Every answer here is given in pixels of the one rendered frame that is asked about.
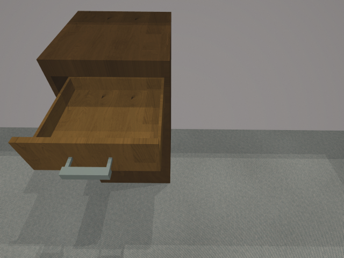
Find handle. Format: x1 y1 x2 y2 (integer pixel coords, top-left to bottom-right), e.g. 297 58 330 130
59 157 113 180

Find drawer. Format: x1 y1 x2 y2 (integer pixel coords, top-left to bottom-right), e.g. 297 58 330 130
8 77 164 171

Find cabinet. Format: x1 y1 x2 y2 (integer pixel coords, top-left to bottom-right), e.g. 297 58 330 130
37 11 171 183

